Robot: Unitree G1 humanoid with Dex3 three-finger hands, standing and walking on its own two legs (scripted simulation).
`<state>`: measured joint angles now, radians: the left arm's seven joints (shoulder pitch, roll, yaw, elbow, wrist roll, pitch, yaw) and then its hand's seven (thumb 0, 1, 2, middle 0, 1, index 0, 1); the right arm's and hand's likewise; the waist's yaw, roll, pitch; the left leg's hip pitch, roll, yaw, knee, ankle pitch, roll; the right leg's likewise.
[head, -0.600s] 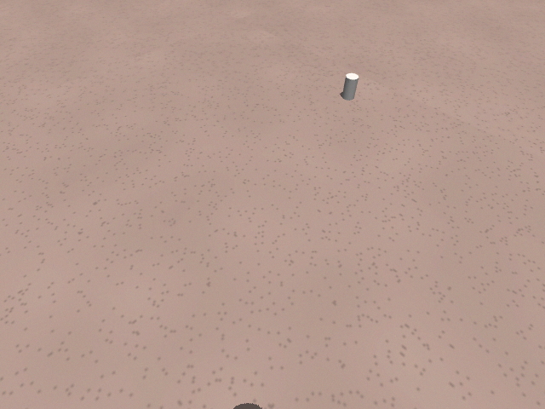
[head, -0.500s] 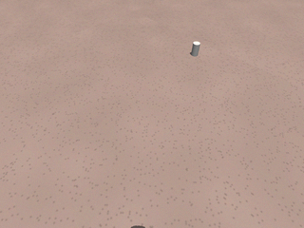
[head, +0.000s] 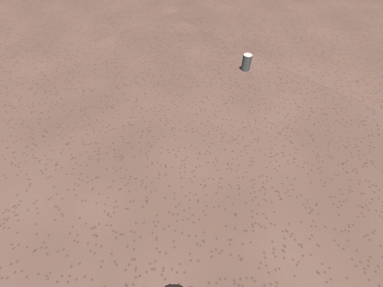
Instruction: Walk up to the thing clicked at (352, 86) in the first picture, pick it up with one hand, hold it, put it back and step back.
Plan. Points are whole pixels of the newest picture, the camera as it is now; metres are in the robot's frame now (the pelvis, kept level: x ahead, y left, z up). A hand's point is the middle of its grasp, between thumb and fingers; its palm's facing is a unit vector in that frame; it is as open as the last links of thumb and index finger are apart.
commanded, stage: stand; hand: left
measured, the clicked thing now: (246, 62) +2.06 -0.52 -0.71
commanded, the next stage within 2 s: walk up in 0.52 s
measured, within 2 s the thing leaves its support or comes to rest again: neither
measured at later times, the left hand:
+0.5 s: hand out of the picture +0.07 +0.25 -0.16, palm faces -0.01 -0.94 -0.34, open 7.4 cm
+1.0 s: hand (131, 248) +0.24 +0.16 -0.14, palm faces -0.10 -0.91 -0.41, open 7.4 cm
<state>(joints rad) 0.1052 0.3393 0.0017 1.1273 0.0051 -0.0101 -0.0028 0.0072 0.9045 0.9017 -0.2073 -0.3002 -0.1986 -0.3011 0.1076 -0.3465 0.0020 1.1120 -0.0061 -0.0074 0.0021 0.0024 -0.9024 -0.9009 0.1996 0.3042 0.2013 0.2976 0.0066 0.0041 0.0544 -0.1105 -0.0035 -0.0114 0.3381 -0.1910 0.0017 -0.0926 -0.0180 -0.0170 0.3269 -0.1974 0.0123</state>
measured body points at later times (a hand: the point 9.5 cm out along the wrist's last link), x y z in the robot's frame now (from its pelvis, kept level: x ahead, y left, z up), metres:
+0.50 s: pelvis +0.00 +0.00 +0.00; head +0.01 +0.00 +0.45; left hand +0.07 +0.30 -0.13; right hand +0.08 -0.30 -0.13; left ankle +0.00 +0.12 -0.75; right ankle -0.01 -0.13 -0.75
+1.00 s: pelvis +0.13 -0.12 -0.03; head +0.11 -0.15 +0.42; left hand +0.25 +0.20 -0.11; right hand +0.15 -0.48 -0.15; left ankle +0.06 +0.04 -0.68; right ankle +0.14 -0.25 -0.75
